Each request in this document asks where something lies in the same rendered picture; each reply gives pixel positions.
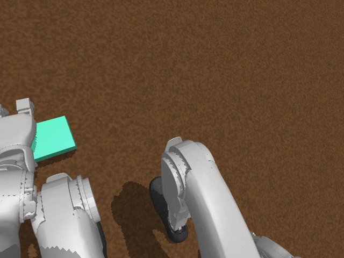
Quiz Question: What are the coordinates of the left robot foot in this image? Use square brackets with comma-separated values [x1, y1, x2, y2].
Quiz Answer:
[97, 222, 108, 258]

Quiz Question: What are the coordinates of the right robot hand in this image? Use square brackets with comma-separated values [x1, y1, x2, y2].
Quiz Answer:
[250, 231, 294, 258]

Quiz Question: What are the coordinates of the left robot arm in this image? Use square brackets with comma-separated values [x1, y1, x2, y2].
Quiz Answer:
[0, 145, 37, 258]

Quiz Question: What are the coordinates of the carton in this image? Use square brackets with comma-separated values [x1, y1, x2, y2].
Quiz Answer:
[31, 116, 77, 162]

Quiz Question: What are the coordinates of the left robot hand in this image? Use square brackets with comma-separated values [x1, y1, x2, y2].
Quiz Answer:
[0, 98, 38, 167]

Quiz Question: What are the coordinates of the right robot foot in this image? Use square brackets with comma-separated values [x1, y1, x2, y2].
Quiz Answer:
[149, 176, 188, 243]

